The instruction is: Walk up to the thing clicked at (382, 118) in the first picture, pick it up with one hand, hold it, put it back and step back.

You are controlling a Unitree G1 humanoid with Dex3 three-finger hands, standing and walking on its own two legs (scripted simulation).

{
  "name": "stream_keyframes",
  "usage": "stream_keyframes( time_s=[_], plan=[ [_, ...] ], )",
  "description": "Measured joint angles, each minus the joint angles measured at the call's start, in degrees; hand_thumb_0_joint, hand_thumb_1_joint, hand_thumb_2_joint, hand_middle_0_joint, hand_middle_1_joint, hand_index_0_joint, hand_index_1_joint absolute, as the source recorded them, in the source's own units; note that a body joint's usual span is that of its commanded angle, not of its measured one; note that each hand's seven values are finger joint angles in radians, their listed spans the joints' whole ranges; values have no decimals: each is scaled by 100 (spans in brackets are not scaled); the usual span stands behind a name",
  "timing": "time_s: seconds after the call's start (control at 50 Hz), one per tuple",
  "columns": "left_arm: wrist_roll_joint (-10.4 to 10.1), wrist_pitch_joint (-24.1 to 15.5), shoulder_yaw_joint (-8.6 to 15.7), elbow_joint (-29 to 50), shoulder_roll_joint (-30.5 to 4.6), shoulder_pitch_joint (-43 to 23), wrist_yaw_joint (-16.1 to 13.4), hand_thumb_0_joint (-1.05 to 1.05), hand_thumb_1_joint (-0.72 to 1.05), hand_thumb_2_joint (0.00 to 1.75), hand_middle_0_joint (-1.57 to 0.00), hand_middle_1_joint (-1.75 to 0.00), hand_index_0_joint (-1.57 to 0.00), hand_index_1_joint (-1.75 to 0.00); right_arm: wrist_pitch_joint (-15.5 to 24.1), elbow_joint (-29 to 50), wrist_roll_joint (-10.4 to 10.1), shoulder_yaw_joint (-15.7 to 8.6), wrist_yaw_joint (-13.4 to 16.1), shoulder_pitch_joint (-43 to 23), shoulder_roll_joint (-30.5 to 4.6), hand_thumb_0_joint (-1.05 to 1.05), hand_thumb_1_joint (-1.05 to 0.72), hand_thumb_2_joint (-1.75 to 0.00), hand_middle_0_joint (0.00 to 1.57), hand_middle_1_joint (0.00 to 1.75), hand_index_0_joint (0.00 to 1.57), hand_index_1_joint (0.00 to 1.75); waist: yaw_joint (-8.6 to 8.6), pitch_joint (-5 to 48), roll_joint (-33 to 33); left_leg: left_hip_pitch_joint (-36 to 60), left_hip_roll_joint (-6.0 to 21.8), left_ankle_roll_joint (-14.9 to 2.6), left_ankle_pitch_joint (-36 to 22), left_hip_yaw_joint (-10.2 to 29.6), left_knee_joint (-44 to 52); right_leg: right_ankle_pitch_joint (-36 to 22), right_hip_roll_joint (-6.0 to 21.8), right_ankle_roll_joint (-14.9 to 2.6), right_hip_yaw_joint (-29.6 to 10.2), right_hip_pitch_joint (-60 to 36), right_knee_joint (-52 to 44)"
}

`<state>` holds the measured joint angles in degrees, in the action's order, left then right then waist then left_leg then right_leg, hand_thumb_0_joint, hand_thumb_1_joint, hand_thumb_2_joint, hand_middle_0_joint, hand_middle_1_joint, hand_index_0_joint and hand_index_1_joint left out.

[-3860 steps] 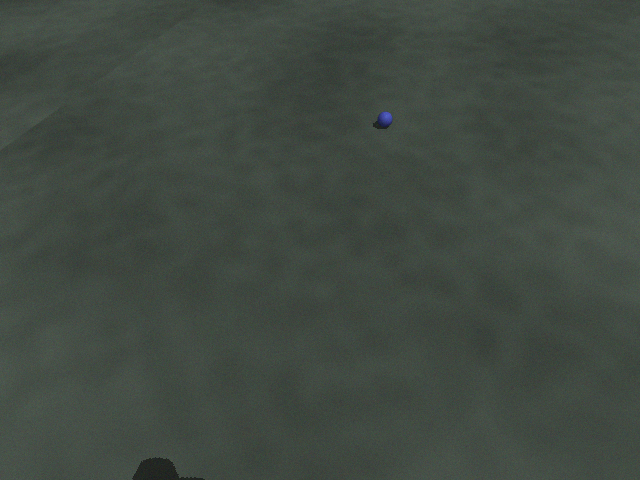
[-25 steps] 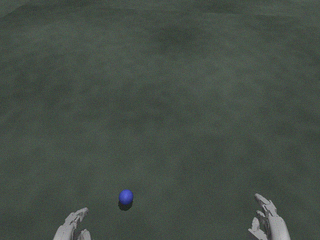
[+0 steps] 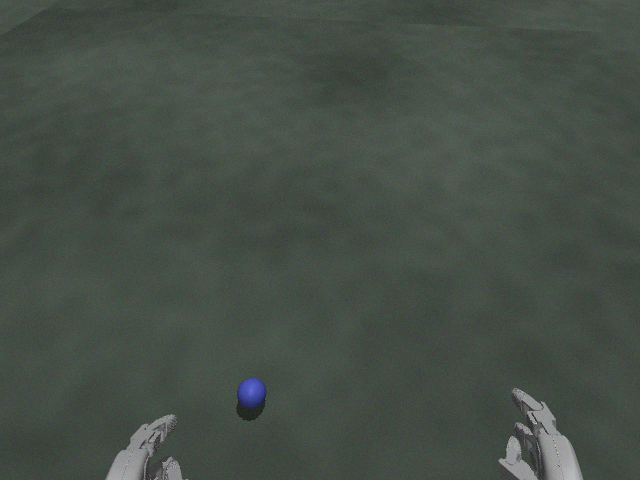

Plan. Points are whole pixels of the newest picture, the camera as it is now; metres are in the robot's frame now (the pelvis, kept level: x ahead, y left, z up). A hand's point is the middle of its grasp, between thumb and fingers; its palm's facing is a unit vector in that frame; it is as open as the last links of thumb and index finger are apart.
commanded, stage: home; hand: left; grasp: from above
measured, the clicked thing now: (251, 392) +0.50 +0.22 -0.67
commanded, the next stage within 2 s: stand in 0.30 s
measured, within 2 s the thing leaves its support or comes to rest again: neither
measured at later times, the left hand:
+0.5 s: hand out of the picture +0.16 +0.20 -0.07, palm faces +0.03 -0.95 -0.31, open 7.4 cm
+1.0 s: hand out of the picture +0.02 +0.23 -0.11, palm faces +0.08 -0.94 -0.34, open 7.4 cm
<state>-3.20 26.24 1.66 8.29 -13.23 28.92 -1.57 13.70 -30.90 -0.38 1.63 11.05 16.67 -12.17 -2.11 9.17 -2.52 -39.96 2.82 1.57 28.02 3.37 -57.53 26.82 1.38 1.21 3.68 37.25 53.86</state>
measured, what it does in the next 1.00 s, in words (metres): rises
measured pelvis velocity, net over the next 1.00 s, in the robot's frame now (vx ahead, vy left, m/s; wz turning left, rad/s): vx -0.01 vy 0.00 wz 0.05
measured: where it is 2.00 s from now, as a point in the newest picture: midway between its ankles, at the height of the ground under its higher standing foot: outside the picture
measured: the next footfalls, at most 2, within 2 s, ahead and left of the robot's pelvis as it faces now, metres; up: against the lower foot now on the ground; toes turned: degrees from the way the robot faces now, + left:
none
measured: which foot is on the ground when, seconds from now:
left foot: down 0.00-1.00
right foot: down 0.00-1.00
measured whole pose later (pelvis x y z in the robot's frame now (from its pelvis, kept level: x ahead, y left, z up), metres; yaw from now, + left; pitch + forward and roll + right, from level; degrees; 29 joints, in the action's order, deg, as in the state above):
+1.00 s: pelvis -0.01 +0.00 +0.05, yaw +3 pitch -3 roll -1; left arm 2.0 1.1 2.4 -59.0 -16.1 12.7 -2.0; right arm -0.5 -58.8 1.9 -2.2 1.0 9.7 -16.1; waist 1.4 -3.8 -1.2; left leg -13.8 0.6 1.3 15.1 3.9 -31.4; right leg 15.9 3.2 1.3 5.3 11.1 29.8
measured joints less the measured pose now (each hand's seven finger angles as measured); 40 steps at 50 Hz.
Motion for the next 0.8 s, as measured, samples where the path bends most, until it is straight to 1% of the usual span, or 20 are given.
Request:
stream_keyframes(
  time_s=[0.4,0.42,0.46,0.48,0.52,0.56,0.62,0.7,0.8],
  plan=[
    [-1,17,-5,26,-17,17,-8,2,90,89,-20,-30,-20,-30,-36,18,-3,-6,-18,-11,0,2,-89,-89,21,30,20,30,-3,14,-7,-5,-1,-15,24,-11,-45,5,-1,16,-16,0,22],
    [120,-266,-62,-245,-47,-146,-24,2,90,89,-20,-30,-20,-30,-65,-93,150,-59,-69,-82,-1,1,-89,-89,21,30,20,30,20,-161,18,142,-28,-26,4,-15,-6,6,25,21,-17,-141,8],
    [373,-1050,-149,-1337,-115,-746,-43,1,90,89,-20,-30,-20,-30,-385,-566,452,-87,-333,-308,-116,1,-90,-89,21,30,20,30,164,-509,134,525,-121,-63,-110,-66,215,-29,118,12,-55,-474,-91],
    [461,-1335,-160,-1864,-147,-1005,-46,1,90,89,-20,-30,-20,-30,-579,-796,527,-76,-488,-412,-193,1,-89,-89,21,30,20,30,230,-618,180,671,-157,-74,-176,-88,338,-62,154,6,-71,-597,-162],
    [567,-1714,-135,-2722,-223,-1363,-28,1,90,89,-20,-30,-20,-30,-833,-1179,517,-106,-744,-566,-306,1,-89,-89,21,30,20,30,319,-798,256,937,-222,-89,-299,-131,582,-135,220,21,-105,-817,-306],
    [584,-1917,-60,-3364,-279,-1543,-15,1,90,89,-20,-30,-20,-30,-964,-1416,447,-192,-909,-616,-384,1,-89,-89,21,30,20,30,362,-909,290,1145,-263,-98,-402,-157,796,-206,260,44,-123,-997,-462],
    [583,-2108,66,-4159,-346,-1633,-33,1,90,89,-20,-30,-20,-30,-1054,-1666,398,-328,-1025,-614,-460,1,-90,-89,21,30,20,30,382,-1009,290,1407,-282,-108,-526,-170,1080,-319,277,62,-125,-1245,-718],
    [583,-2286,175,-5042,-383,-1619,-51,1,90,89,-20,-30,-20,-30,-1162,-1973,384,-424,-1046,-594,-512,1,-90,-89,21,30,20,30,378,-1091,224,1726,-264,-95,-684,-126,1444,-489,253,60,-64,-1597,-1122],
    [564,-2434,181,-5822,-367,-1549,-59,1,90,89,-20,-30,-20,-30,-1278,-2304,327,-446,-1016,-610,-496,1,-90,-89,20,30,20,30,362,-1193,168,2081,-262,-69,-906,-50,1888,-691,242,34,31,-1994,-1588]
  ],
)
